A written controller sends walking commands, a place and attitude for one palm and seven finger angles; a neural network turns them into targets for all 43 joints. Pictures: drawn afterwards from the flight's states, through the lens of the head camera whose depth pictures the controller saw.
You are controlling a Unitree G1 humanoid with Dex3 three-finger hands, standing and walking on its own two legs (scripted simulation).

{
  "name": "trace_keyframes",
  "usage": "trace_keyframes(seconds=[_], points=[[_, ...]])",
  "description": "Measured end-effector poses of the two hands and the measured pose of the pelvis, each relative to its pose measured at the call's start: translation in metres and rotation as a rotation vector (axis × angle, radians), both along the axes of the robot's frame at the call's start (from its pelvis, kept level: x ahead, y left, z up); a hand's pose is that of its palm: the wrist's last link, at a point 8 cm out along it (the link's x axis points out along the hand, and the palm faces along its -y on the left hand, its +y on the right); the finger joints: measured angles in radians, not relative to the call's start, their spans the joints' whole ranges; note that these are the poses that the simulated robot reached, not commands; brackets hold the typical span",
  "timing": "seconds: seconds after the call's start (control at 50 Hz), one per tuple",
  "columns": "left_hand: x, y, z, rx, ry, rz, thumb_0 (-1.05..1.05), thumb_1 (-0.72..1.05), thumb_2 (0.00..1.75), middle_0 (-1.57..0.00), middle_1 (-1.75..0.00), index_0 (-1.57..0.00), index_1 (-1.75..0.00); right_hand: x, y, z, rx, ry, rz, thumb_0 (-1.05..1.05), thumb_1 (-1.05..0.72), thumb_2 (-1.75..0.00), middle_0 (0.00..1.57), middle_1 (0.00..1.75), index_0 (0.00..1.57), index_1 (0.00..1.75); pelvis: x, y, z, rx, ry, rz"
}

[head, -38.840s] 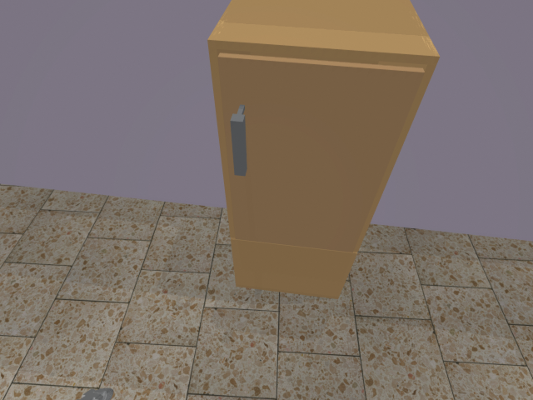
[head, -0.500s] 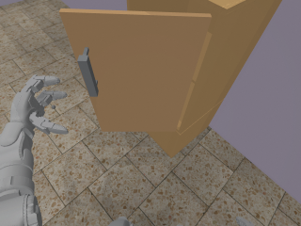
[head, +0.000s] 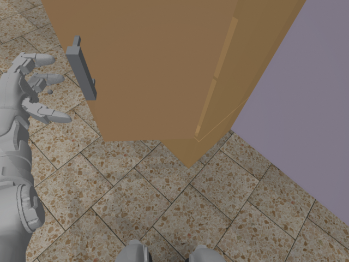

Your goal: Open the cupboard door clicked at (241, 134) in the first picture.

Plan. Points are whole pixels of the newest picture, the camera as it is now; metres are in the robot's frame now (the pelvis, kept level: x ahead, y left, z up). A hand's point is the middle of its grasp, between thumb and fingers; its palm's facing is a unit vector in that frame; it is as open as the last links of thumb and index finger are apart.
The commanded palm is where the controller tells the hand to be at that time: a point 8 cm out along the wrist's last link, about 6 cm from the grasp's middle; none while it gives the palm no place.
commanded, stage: move the hooked fingers beside the handle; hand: left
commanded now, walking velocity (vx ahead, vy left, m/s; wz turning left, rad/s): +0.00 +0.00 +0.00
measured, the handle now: (84, 69) +0.54 +0.20 +0.08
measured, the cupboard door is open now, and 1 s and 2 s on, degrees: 51 51 50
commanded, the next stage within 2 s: slide the fingers in behind the handle in 1.10 s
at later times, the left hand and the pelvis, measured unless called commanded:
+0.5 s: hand (50, 81) +0.50 +0.27 +0.08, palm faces +0.02 -1.00 -0.02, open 14.0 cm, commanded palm +0.48 +0.31 +0.08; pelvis +0.01 +0.00 -0.01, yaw -2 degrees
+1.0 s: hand (51, 81) +0.50 +0.27 +0.08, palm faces +0.04 -1.00 -0.02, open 14.0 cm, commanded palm +0.48 +0.31 +0.08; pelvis +0.01 +0.00 -0.01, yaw -1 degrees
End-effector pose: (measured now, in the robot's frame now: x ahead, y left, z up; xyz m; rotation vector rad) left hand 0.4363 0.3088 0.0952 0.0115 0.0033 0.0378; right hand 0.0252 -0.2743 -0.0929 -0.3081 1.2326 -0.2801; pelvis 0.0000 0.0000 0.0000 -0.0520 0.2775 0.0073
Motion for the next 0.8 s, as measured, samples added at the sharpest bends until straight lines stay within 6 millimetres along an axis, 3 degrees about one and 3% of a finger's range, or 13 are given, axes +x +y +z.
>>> trace_keyframes(seconds=[0.22, 0.36, 0.54, 0.8], points=[[0.027, 0.009, -0.001, 0.014, 0.045, 0.014, -0.02, -0.50, 0.30, -0.30, -1.20, -0.30, -1.20, -0.032, -0.007, 0.000, -0.012, 0.095, -0.069, 0.00, -0.90, -0.89, 0.21, 0.30, 0.20, 0.30, 0.003, -0.006, -0.005, -0.005, 0.044, -0.018], [0.041, 0.013, 0.003, -0.013, 0.019, 0.002, -0.02, -0.50, 0.30, -0.30, -1.20, -0.30, -1.20, -0.041, -0.009, 0.001, -0.022, 0.153, -0.086, 0.00, -0.90, -0.89, 0.21, 0.30, 0.20, 0.30, 0.007, -0.007, -0.008, -0.013, 0.069, -0.017], [0.040, 0.015, -0.012, 0.000, 0.049, -0.013, -0.02, -0.50, 0.30, -0.30, -1.20, -0.30, -1.20, -0.032, -0.003, 0.002, -0.013, 0.151, -0.083, 0.00, -0.90, -0.89, 0.21, 0.30, 0.20, 0.30, 0.013, -0.002, -0.007, -0.016, 0.081, -0.027], [0.040, 0.012, -0.008, -0.007, 0.050, -0.015, -0.02, -0.50, 0.30, -0.30, -1.20, -0.30, -1.20, -0.006, 0.009, -0.003, 0.011, 0.095, -0.052, 0.00, -0.90, -0.89, 0.21, 0.30, 0.20, 0.30, 0.015, 0.004, -0.006, -0.020, 0.067, -0.016]])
